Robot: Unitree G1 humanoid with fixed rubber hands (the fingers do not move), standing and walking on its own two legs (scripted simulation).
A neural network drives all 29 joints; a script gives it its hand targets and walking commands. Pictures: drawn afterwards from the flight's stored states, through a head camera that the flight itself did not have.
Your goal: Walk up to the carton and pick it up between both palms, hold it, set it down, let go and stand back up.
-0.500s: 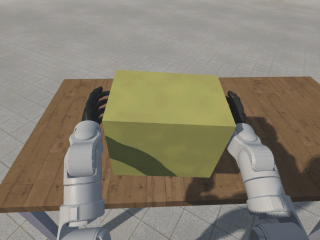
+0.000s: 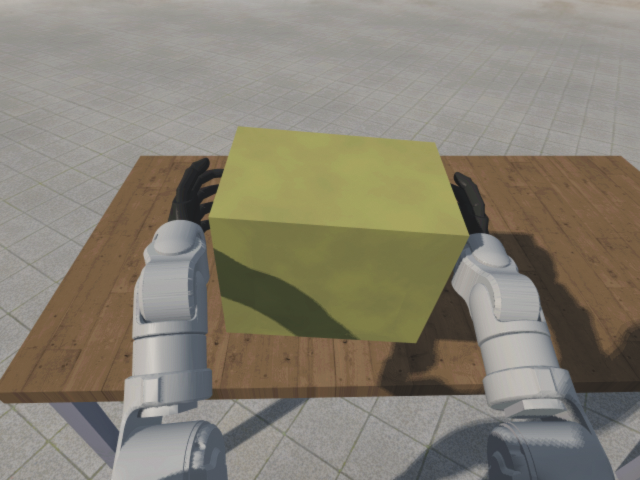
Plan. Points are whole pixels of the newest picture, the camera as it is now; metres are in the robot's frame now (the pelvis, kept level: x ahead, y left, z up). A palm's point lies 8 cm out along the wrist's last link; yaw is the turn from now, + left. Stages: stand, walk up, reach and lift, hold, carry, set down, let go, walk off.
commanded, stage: hold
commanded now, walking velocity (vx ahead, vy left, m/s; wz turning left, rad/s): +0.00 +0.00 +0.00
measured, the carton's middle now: (329, 238) +0.37 +0.00 +0.15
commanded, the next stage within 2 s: none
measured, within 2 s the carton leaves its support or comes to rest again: neither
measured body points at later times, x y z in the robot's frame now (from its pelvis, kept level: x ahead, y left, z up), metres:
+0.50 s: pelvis +0.02 +0.00 +0.00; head -0.03 +0.01 +0.45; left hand +0.38 +0.17 +0.19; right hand +0.38 -0.17 +0.16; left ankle +0.04 +0.13 -0.75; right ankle +0.02 -0.12 -0.75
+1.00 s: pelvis +0.02 +0.00 +0.00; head -0.01 +0.02 +0.45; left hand +0.37 +0.17 +0.18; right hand +0.37 -0.17 +0.16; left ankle +0.04 +0.13 -0.75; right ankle +0.02 -0.12 -0.75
